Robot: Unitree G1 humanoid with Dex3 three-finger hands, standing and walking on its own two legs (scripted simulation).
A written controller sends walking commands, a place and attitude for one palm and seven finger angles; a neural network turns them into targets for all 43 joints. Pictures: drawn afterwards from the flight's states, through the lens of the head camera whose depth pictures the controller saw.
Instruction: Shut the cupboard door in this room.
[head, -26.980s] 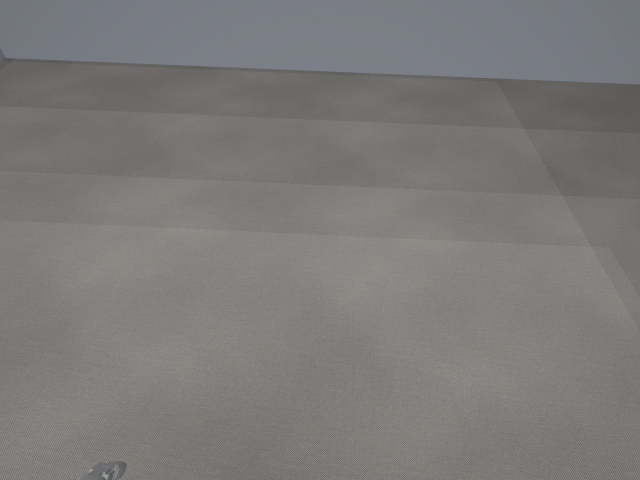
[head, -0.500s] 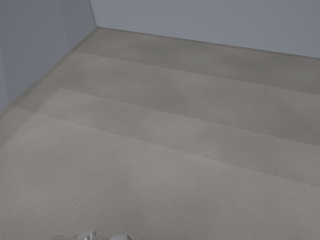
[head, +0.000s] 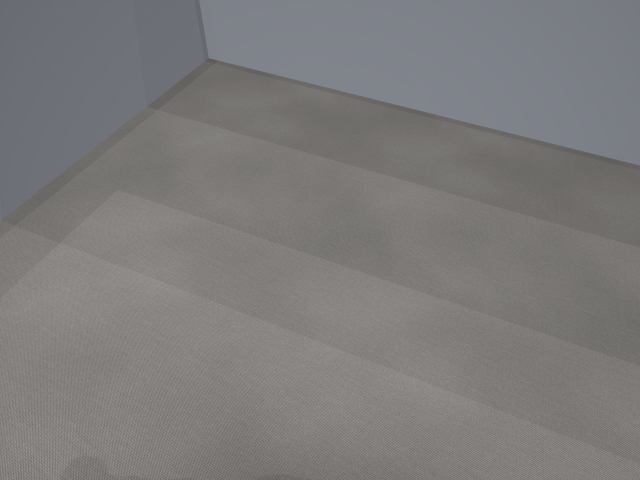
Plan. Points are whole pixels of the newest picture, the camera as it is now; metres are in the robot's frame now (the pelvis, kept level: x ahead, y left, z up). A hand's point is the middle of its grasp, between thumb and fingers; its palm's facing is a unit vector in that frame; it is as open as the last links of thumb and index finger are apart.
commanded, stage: walk around to get in front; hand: left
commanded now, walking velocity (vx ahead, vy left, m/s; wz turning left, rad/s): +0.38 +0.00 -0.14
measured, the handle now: out of the picture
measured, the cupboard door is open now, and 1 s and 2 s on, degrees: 80 80 80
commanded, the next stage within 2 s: walk to a spot facing it in 1.00 s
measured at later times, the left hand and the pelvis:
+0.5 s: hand (268, 367) +0.31 +0.11 -0.15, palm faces +0.00 -0.97 -0.23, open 7.2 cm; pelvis +0.21 -0.07 +0.00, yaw -3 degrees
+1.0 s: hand (247, 315) +0.41 +0.17 -0.18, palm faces +0.09 -0.99 -0.14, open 7.4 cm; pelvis +0.43 -0.01 +0.00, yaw +1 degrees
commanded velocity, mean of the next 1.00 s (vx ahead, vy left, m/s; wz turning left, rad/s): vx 0.37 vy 0.00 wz -0.01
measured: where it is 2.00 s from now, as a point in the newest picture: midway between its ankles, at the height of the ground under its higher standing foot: (333, 350)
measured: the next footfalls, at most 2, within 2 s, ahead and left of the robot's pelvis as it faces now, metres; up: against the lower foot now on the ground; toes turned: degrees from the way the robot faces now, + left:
right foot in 0.32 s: +0.27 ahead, -0.17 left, +0.00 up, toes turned -13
left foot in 0.82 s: +0.49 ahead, +0.07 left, +0.00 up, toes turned +11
